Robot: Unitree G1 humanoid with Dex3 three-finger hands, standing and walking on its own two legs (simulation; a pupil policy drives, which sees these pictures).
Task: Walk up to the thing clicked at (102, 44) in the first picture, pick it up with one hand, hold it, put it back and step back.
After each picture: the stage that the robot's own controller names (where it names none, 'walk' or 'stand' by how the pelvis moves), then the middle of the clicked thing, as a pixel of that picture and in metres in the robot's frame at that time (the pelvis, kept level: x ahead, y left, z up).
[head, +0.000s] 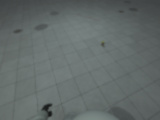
stand; (102, 43) +1.73 -0.19 -0.72
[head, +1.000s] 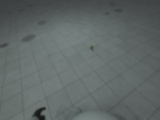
walk; (91, 47) +1.61 +0.19 -0.70
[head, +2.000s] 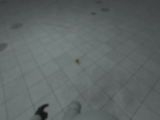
walk; (76, 59) +1.06 +0.36 -0.71
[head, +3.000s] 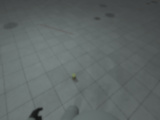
walk; (73, 76) +0.67 +0.27 -0.70
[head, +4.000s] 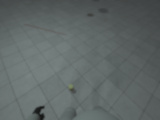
walk; (71, 87) +0.45 +0.21 -0.71
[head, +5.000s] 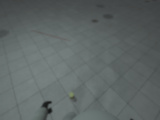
stand; (71, 95) +0.38 +0.23 -0.72
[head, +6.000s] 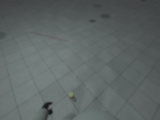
stand; (71, 95) +0.38 +0.24 -0.73
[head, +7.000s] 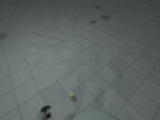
stand; (71, 95) +0.39 +0.24 -0.73
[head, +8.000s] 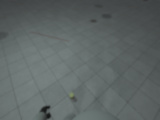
stand; (71, 96) +0.38 +0.24 -0.73
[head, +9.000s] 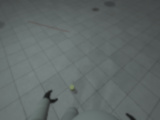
go down; (72, 88) +0.40 +0.22 -0.71
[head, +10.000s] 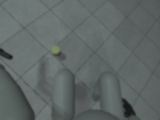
go down; (56, 51) +0.47 +0.26 -0.29
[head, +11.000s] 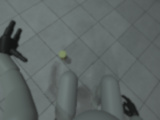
close in; (63, 55) +0.47 +0.24 -0.33
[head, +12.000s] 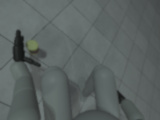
close in; (33, 47) +0.46 +0.30 -0.23
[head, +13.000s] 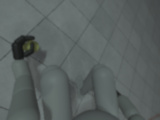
lift; (30, 47) +0.44 +0.29 -0.23
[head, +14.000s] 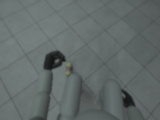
close; (68, 69) +0.38 +0.23 -0.38
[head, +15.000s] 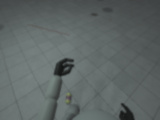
close; (68, 98) +0.31 +0.24 -0.68
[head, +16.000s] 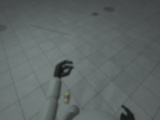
close; (66, 97) +0.31 +0.28 -0.70
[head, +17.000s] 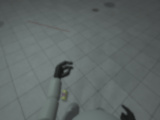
crouch; (64, 95) +0.30 +0.31 -0.69
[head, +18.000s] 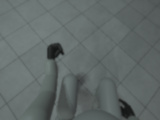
crouch; (53, 69) +0.36 +0.34 -0.39
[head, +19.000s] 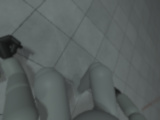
lower; out of the picture +0.30 +0.41 -0.25
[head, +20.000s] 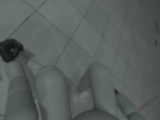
lower; out of the picture +0.30 +0.42 -0.25
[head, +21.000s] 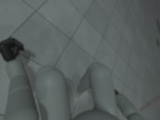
lower; out of the picture +0.29 +0.43 -0.25
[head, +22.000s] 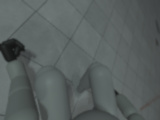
lower; out of the picture +0.29 +0.44 -0.25
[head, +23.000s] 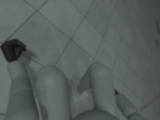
loosen; out of the picture +0.29 +0.44 -0.25
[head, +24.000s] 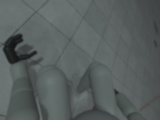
open; out of the picture +0.29 +0.45 -0.25
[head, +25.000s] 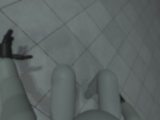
stand; (2, 59) +0.28 +0.49 -0.28
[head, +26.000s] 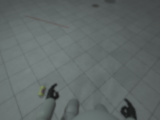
stand; (41, 90) +0.29 +0.59 -0.65
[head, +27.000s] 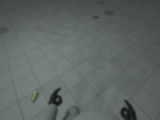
stand; (34, 95) +0.28 +0.74 -0.69
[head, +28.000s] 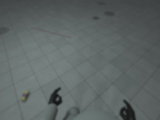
stand; (25, 95) +0.25 +0.87 -0.69
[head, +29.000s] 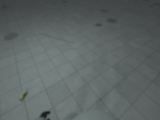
stand; (23, 95) +0.28 +1.00 -0.75
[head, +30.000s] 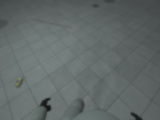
walk; (18, 82) +0.31 +1.09 -0.72
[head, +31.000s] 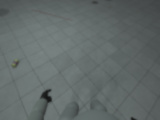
walk; (15, 63) +0.61 +1.23 -0.72
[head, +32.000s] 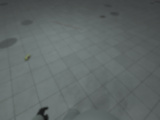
stand; (27, 57) +0.93 +1.38 -0.73
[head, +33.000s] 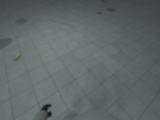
stand; (16, 57) +0.89 +1.54 -0.75
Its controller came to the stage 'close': yes
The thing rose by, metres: 0.01
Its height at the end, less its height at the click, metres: -0.02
